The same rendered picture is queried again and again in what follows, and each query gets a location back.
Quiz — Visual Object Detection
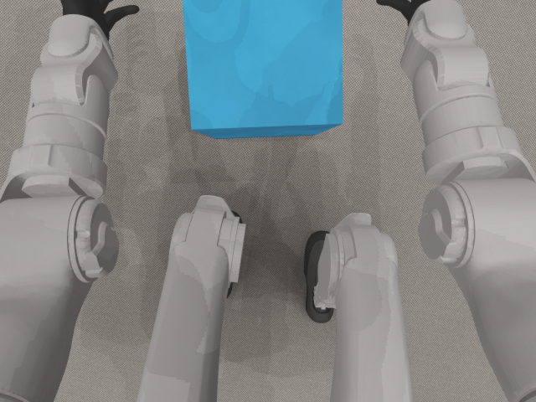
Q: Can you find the carton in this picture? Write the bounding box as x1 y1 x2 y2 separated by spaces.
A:
183 0 343 139

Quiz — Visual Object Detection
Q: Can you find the robot shin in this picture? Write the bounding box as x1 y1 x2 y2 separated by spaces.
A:
314 213 399 309
168 195 235 284

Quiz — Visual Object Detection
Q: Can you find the robot right shin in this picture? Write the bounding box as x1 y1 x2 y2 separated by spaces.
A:
314 213 399 309

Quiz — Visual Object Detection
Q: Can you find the right robot upper arm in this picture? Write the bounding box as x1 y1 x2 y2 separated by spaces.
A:
418 178 536 402

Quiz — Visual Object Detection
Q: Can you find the robot left forearm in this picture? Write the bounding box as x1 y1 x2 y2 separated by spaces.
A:
0 14 118 203

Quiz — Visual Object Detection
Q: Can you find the robot right hand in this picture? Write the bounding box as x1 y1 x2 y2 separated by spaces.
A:
376 0 430 26

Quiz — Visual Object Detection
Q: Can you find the robot right forearm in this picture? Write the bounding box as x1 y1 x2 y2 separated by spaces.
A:
400 0 536 185

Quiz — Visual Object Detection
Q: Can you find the robot left shin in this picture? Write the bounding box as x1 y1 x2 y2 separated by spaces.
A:
168 195 235 284

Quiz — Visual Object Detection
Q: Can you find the left robot upper arm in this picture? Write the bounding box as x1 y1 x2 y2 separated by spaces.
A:
0 195 119 402

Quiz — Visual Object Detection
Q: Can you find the robot left hand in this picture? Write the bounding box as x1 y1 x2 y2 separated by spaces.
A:
60 0 140 42

